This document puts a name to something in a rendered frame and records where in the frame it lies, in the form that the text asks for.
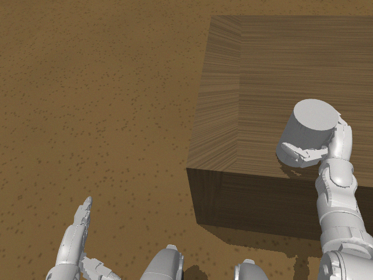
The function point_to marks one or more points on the right robot arm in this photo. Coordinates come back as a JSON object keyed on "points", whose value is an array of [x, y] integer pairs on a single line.
{"points": [[346, 246]]}

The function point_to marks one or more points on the right robot hand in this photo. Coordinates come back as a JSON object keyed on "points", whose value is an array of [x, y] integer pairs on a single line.
{"points": [[338, 144]]}

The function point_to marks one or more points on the left robot hand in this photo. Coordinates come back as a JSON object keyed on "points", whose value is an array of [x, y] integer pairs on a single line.
{"points": [[71, 250]]}

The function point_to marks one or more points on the can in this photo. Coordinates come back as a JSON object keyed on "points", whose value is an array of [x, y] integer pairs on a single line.
{"points": [[309, 125]]}

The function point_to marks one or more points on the left robot arm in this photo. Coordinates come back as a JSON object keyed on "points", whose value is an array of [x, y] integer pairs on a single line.
{"points": [[64, 272]]}

